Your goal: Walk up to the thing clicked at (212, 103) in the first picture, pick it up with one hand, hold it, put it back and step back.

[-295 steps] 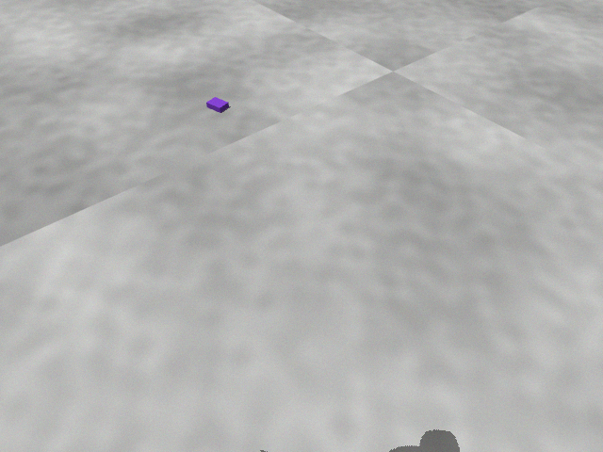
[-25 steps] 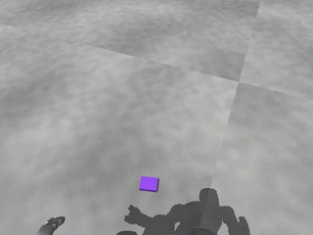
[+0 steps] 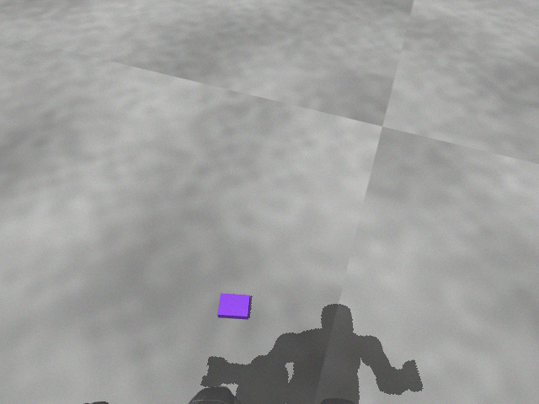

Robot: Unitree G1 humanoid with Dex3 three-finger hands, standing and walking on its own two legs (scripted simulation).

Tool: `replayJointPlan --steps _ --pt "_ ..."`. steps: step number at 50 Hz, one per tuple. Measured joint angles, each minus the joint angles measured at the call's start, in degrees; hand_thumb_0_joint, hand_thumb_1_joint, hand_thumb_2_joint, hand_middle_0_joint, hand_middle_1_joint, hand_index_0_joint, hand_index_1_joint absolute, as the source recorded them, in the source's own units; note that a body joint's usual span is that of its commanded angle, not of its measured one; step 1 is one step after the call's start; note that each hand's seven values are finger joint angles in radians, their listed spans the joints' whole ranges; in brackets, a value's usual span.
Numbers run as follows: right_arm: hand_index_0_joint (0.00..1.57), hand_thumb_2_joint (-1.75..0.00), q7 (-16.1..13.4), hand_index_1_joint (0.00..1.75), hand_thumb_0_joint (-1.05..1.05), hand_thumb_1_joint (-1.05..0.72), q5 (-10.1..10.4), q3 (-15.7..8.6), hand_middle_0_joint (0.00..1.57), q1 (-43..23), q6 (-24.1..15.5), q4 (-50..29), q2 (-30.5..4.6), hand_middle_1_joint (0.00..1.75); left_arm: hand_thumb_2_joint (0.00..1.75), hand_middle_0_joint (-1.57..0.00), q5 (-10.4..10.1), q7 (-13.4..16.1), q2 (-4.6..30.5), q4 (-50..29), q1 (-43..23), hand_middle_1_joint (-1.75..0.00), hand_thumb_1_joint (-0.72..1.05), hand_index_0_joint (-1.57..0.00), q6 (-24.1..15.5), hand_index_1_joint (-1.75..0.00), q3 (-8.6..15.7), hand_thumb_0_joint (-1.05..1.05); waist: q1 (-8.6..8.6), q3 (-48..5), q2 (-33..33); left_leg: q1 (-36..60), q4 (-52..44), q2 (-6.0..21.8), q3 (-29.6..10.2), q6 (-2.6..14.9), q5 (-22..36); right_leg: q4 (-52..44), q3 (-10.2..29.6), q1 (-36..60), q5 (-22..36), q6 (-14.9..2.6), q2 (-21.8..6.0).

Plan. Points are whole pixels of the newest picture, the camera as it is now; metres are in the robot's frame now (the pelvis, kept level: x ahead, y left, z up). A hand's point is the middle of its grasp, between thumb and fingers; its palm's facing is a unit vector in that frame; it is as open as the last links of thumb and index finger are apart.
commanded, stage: walk up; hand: left
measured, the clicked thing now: (234, 306) +0.49 +0.15 -0.73
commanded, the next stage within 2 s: stand in 1.20 s
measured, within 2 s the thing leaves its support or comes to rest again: neither
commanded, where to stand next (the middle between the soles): +0.12 -0.03 m, yaw +0 degrees
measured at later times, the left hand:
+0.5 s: hand out of the picture +0.11 +0.24 -0.12, palm faces +0.00 -0.94 -0.35, open 7.4 cm
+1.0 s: hand out of the picture +0.10 +0.25 -0.13, palm faces -0.01 -0.95 -0.33, open 7.4 cm
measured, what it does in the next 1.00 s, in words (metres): stands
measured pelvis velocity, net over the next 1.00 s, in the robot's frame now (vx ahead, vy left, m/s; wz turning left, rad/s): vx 0.01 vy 0.00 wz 0.00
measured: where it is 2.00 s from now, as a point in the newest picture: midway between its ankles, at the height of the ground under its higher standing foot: outside the picture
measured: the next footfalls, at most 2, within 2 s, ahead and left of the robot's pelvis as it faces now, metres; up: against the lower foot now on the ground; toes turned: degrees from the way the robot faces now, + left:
none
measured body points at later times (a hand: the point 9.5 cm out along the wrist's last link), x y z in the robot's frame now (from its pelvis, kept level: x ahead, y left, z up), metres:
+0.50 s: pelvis +0.01 -0.01 +0.02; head +0.01 -0.02 +0.47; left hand +0.11 +0.29 -0.10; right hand +0.09 -0.32 -0.11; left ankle +0.03 +0.13 -0.71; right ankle -0.01 -0.14 -0.71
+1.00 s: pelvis +0.01 +0.00 +0.03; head +0.02 +0.01 +0.48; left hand +0.10 +0.30 -0.10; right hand +0.10 -0.30 -0.10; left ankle +0.03 +0.13 -0.71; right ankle -0.01 -0.14 -0.71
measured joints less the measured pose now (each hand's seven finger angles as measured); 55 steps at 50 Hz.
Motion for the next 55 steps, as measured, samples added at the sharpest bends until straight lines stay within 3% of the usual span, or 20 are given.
replayJointPlan --steps 1,5,9,14,32,55 --pt "0.2 -0.9 0.11 0.3 0.0 -0.9 -0.07 0.04 0.21 -0.06 -0.42 0.34 0.47 0.3 0.9 -0.2 -0.31 0.04 0.02 0.18 -0.27 -0.3 0.9 -0.21 0.06 -0.3 -0.18 0.01 0.0 -0.09 -0.18 0.69 -1.85 -0.38 0.17 -0.4 4.79 0.84 0.05 -0.14 -0.47 0.23 -0.28" --pt "0.2 -0.9 1.0 0.3 0.0 -0.9 -0.89 1.35 0.21 -0.66 -0.67 1.68 3.64 0.3 0.9 -0.2 -1.4 0.68 0.9 1.15 -1.73 -0.3 0.9 -0.21 0.31 -0.3 -0.27 0.01 0.56 -0.93 -1.85 1.83 -2.48 -0.59 0.93 -1.49 4.1 2.06 0.71 -0.3 -2.59 -1.58 -0.38" --pt "0.2 -0.9 1.79 0.3 0.0 -0.9 -0.8 2.33 0.21 -2.08 0.5 3.45 5.33 0.3 0.9 -0.2 -1.21 0.75 1.06 2.71 -2.5 -0.3 0.9 -0.21 -1.28 -0.3 -0.11 0.01 0.5 -2.17 -0.5 2.87 -4.17 1.17 -0.48 -2.43 4.84 -2.62 -1.0 2.13 1.67 -0.99 1.16" --pt "0.2 -0.9 2.16 0.3 0.0 -0.9 -0.6 2.03 0.21 -3.9 0.17 5.04 4.59 0.3 0.9 -0.2 -1.12 0.5 0.17 4.74 -3.19 -0.3 0.9 -0.21 -1.41 -0.3 -0.8 0.01 0.06 -3.2 0.39 5.25 -9.4 0.21 -0.18 -2.9 7.55 -5.5 -0.76 3.42 2.92 -0.97 0.27" --pt "0.2 -0.9 2.2 0.3 0.0 -0.9 -0.76 2.09 0.21 -6.14 0.56 9.5 4.24 0.3 0.9 -0.2 -1.26 0.67 -0.05 8.1 -7.53 -0.3 0.9 -0.21 -1.32 -0.3 -0.99 0.01 -0.03 -3.57 -0.88 10.06 -18.49 0.52 0.17 -2.46 11.7 -17.35 -0.77 9.34 8.76 -0.11 0.57" --pt "0.2 -0.9 2.41 0.3 0.0 -0.9 -0.79 1.63 0.21 -7.12 0.65 10.11 5.85 0.3 0.9 -0.2 -0.79 0.7 -0.26 10.92 -5.43 -0.3 0.91 -0.21 -1.12 -0.3 -1.17 0.01 0.38 -3.91 -0.07 11.86 -22.41 -0.56 0.59 -1.58 13.4 -21.67 -0.55 11.3 10.71 0.9 -0.52"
